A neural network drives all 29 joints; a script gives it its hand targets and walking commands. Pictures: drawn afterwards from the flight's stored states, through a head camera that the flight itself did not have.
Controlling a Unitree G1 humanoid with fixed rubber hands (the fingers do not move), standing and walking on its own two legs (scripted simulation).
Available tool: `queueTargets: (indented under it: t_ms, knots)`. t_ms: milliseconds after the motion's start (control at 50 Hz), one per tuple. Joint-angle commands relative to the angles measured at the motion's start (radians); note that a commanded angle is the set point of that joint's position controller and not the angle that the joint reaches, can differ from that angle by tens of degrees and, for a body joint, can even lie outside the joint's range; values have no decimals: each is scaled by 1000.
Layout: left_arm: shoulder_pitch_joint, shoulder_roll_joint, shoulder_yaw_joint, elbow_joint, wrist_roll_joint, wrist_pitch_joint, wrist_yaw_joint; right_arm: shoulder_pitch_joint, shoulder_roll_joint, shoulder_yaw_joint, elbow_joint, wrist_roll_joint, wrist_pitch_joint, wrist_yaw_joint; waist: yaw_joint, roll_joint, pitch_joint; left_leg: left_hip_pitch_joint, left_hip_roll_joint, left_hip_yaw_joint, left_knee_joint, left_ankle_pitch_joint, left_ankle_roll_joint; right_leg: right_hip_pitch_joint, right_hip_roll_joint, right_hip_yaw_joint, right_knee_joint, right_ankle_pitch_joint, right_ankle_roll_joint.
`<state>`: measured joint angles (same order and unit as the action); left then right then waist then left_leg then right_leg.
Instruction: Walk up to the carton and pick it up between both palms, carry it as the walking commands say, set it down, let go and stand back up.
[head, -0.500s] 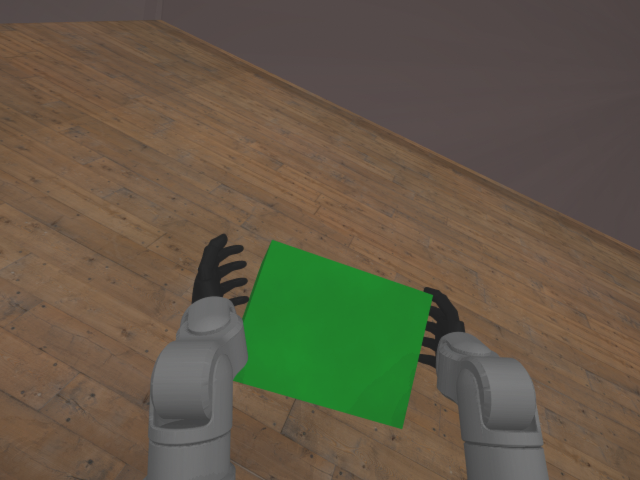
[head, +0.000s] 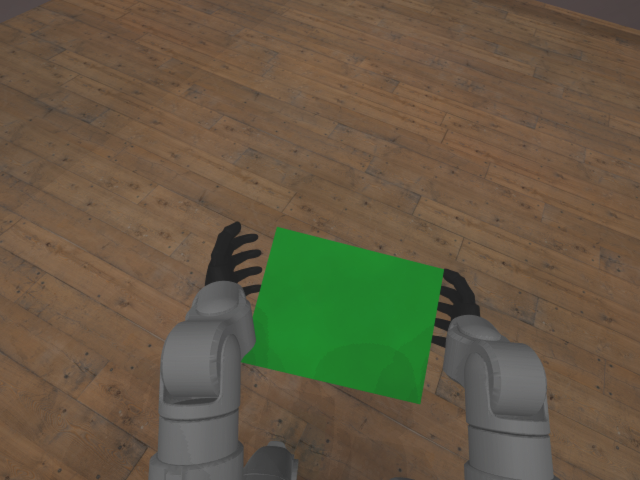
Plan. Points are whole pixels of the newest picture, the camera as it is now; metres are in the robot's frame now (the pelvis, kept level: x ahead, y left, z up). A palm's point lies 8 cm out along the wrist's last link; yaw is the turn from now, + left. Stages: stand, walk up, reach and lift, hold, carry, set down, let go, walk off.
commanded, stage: carry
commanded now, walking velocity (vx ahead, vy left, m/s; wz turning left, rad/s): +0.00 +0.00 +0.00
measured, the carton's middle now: (333, 311) +0.34 +0.03 -0.04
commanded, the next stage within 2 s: none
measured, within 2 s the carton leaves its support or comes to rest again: neither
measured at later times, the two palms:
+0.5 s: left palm (270, 303) +0.28 +0.10 +0.11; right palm (519, 366) +0.25 -0.17 +0.06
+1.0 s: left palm (355, 374) +0.21 +0.02 +0.14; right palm out of the picture +0.18 -0.25 +0.09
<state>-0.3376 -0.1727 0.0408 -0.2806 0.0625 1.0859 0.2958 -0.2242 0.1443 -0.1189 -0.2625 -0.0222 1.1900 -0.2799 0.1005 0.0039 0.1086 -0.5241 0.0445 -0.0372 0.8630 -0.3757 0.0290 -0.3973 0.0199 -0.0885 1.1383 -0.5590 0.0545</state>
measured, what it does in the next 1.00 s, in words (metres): walks backwards: right foot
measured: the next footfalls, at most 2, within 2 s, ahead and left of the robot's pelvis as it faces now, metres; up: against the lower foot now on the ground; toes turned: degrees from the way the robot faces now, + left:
right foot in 0.50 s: -0.04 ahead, -0.11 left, +0.00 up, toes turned -4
left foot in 1.46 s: -0.22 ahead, +0.11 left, +0.00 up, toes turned -1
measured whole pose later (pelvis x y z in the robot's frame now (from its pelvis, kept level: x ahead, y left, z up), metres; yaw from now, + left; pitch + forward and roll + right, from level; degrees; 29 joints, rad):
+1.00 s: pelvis -0.11 -0.09 +0.04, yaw +1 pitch +6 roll +6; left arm -0.33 -0.17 0.11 -0.32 0.06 1.14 0.22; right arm -0.27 0.15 -0.09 -0.38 -0.02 1.28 -0.34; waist -0.02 0.02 0.03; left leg -0.40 0.01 0.01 0.72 -0.34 0.00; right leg -0.38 0.02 -0.09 0.44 -0.18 -0.14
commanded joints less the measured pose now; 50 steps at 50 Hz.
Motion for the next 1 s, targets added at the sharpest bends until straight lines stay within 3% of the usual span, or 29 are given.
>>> queueTargets:
  t_ms: [0, 40, 60, 80, 100, 140, 160, 180, 200, 220, 260, 340, 400, 440, 460, 480, 500, 520, 560, 600, 620, 680, 700, 720, 740, 820, 840, 880, 980]
  knots:
    - [-316, -1061, -624, -42, -403, 90, -275, -642, 826, 476, -417, 272, -91, 235, -118, 257, -733, 847, 220, -157, -255, 1352, -51, -232, 25, 91, -24, 65, -67]
    - [-414, -1100, -674, -129, -442, 82, -278, -636, 875, 471, -415, 273, -95, 235, -124, 250, -752, 858, 211, -178, -274, 1353, -72, -224, 32, 89, -57, 84, -71]
    - [-335, -1063, -635, -72, -422, 97, -274, -685, 846, 498, -468, 291, -89, 227, -120, 192, -757, 868, 224, -199, -282, 1316, -81, -212, 29, 94, -64, 76, -62]
    - [-342, -1078, -650, -93, -421, 93, -274, -735, 841, 506, -528, 304, -97, 232, -122, 222, -760, 856, 202, -174, -273, 1325, -54, -219, 31, 85, -70, 67, -61]
    - [-356, -1079, -651, -92, -429, 95, -263, -718, 825, 487, -512, 295, -90, 227, -125, 214, -720, 857, 186, -151, -300, 1355, -76, -235, 50, 42, -42, 72, -56]
    - [-418, -1076, -668, -138, -424, 98, -257, -714, 844, 482, -487, 303, -80, 236, -124, 295, -702, 756, 160, -118, -363, 1180, -113, -177, 49, 24, -56, 111, -57]
    - [-341, -1056, -643, -92, -398, 112, -253, -703, 818, 494, -500, 303, -71, 235, -122, 258, -698, 730, 171, -162, -388, 1028, -85, -169, 38, 44, -78, 95, -56]
    - [-324, -1056, -640, -107, -396, 110, -249, -711, 819, 511, -521, 315, -71, 237, -119, 251, -693, 743, 171, -155, -380, 1072, -96, -182, 38, 37, -72, 102, -54]
    - [-352, -1038, -636, -124, -400, 114, -251, -752, 810, 527, -547, 322, -66, 235, -119, 257, -696, 682, 204, -145, -373, 1005, -54, -144, 8, 49, -80, 102, -44]
    - [-296, -1053, -617, -82, -383, 122, -251, -739, 829, 544, -542, 327, -56, 238, -120, 201, -693, 686, 185, -144, -387, 992, -64, -153, 21, 23, -86, 99, -53]
    - [-339, -1035, -602, -98, -369, 124, -251, -764, 847, 554, -520, 332, -49, 243, -120, 211, -705, 657, 205, -163, -406, 828, -9, -124, -7, 41, -122, 71, -63]
    - [-316, -1042, -594, -101, -374, 131, -262, -752, 860, 586, -558, 326, -44, 234, -119, 231, -703, 587, 209, -159, -389, 803, 53, -69, -24, 6, -210, 53, -51]
    - [-291, -1004, -540, -61, -360, 147, -278, -730, 866, 601, -502, 310, -24, 232, -112, 237, -663, 448, 189, -161, -411, 552, 105, 17, -27, -17, -433, 52, -81]
    - [-249, -1018, -500, -27, -354, 137, -289, -746, 876, 621, -512, 312, -30, 224, -80, 135, -694, 292, 126, -72, -330, 471, 89, 256, -95, 7, -664, 302, -98]
    - [-218, -1001, -474, -10, -350, 137, -294, -773, 871, 634, -508, 310, -28, 217, -67, -28, -675, 81, 44, -5, -200, 247, 34, 422, -238, 211, -695, 623, -141]
    - [-240, -1015, -482, -16, -357, 130, -305, -792, 890, 646, -496, 306, -25, 223, -76, -264, -671, -71, -7, 44, -110, -87, -29, 479, -437, 432, -719, 836, -232]
    - [-231, -1020, -496, -2, -364, 130, -302, -796, 880, 654, -495, 308, -25, 216, -90, -259, -627, -104, -7, 54, -77, -167, -42, 452, -475, 402, -676, 1183, -236]
    - [-231, -1009, -506, -65, -352, 117, -305, -826, 886, 676, -561, 324, -33, 224, -91, -195, -627, -56, -11, 47, -73, -165, -39, 406, -500, 405, -679, 1249, -258]
    - [-177, -1021, -462, -17, -326, 117, -315, -872, 924, 700, -587, 346, -40, 225, -81, -149, -615, -45, -31, 77, -48, -12, -38, 477, -415, 317, -680, 1292, -154]
    - [-277, -1003, -443, -119, -354, 87, -318, -848, 978, 718, -549, 357, -40, 219, -85, -202, -663, -86, -46, 58, -24, 51, -39, 580, -391, 321, -672, 1404, -101]
    - [-214, -1011, -424, -85, -333, 91, -318, -884, 977, 733, -589, 379, -39, 222, -78, -174, -684, -95, -45, 58, -27, 67, -40, 616, -395, 322, -666, 1417, -104]
    - [-177, -991, -384, -81, -311, 86, -316, -884, 978, 744, -581, 386, -30, 220, -77, -236, -690, -105, -53, 55, -66, 52, -44, 685, -379, 314, -654, 1552, -81]
    - [-87, -979, -364, -47, -295, 94, -316, -808, 972, 733, -539, 372, -21, 214, -74, -237, -713, -113, -46, 51, -61, 65, -36, 714, -382, 310, -657, 1548, -64]
    - [-170, -982, -379, -88, -306, 87, -311, -810, 994, 739, -527, 380, -14, 220, -77, -237, -685, -72, -37, 54, -89, 50, -44, 675, -378, 283, -654, 1496, -96]
    - [-99, -954, -345, -66, -286, 90, -309, -801, 975, 736, -523, 388, -13, 216, -76, -208, -686, -94, -58, 61, -90, 59, -49, 696, -376, 302, -674, 1486, -54]
    - [-189, -943, -356, -106, -307, 93, -307, -832, 980, 743, -515, 384, -1, 215, -76, -210, -676, -30, -51, 39, -114, 36, -50, 632, -396, 338, -733, 1302, -48]
    - [-60, -921, -339, -60, -281, 98, -310, -771, 959, 744, -499, 373, 1, 211, -73, -206, -684, -22, -55, 47, -77, 49, -48, 613, -400, 344, -758, 1269, -37]
    - [-170, -967, -373, -95, -316, 101, -315, -817, 983, 728, -521, 363, -3, 211, -75, -187, -681, 12, -35, 29, -80, 47, -42, 563, -395, 337, -778, 1048, -89]
    - [-193, -967, -392, -103, -339, 105, -315, -812, 977, 719, -524, 360, -2, 199, -76, -174, -654, 38, -47, 36, -107, 28, -49, 509, -389, 366, -840, 840, -63]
